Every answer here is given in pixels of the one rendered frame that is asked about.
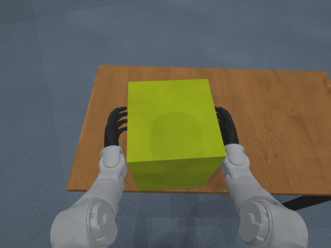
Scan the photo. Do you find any left robot upper arm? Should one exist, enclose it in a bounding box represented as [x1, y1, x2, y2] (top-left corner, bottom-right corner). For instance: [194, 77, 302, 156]
[51, 200, 118, 248]

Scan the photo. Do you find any table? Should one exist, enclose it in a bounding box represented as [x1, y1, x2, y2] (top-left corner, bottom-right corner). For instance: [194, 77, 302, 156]
[66, 65, 331, 211]

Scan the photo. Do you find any robot left forearm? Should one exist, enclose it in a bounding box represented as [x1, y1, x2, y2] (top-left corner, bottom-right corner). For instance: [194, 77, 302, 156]
[50, 145, 128, 246]

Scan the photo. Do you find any right robot upper arm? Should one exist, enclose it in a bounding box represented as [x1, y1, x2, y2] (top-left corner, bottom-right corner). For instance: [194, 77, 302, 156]
[238, 200, 312, 248]

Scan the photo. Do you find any robot right hand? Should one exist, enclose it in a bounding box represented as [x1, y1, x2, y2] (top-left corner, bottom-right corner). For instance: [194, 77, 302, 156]
[215, 107, 239, 146]

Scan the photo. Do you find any robot left hand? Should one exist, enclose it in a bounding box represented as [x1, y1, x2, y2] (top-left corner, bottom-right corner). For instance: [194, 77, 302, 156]
[104, 107, 128, 147]

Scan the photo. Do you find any carton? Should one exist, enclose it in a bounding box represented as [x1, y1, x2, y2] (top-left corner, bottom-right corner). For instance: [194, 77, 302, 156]
[127, 79, 227, 191]

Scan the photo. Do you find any robot right forearm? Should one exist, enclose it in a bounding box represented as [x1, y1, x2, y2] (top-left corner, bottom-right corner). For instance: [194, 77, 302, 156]
[220, 144, 308, 232]

